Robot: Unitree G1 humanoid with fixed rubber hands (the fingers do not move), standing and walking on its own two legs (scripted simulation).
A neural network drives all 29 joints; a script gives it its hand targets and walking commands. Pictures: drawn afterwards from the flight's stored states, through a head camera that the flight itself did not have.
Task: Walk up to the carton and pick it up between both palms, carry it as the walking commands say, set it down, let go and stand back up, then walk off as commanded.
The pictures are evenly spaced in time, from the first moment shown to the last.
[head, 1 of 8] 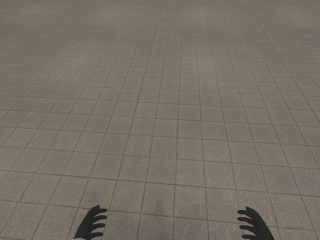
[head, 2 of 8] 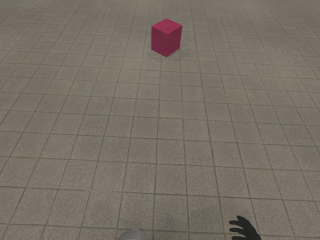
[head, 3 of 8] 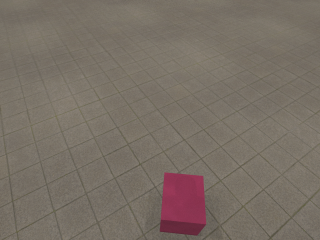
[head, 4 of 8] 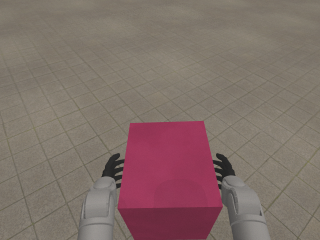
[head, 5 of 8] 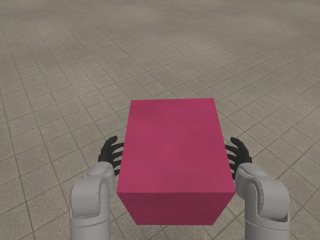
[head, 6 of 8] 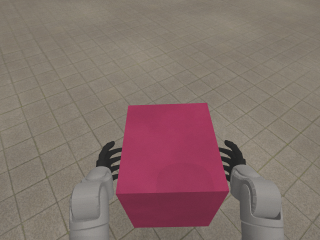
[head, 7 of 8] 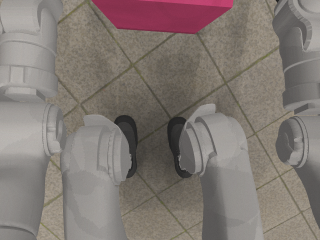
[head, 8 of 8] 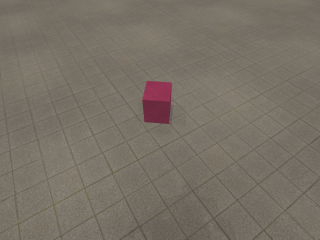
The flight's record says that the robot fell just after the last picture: no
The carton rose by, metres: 0.68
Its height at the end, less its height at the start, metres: +0.00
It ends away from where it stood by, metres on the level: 0.54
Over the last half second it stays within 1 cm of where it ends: yes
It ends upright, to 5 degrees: yes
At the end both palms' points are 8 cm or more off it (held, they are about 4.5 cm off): yes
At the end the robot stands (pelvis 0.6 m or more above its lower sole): yes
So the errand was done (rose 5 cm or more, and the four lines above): yes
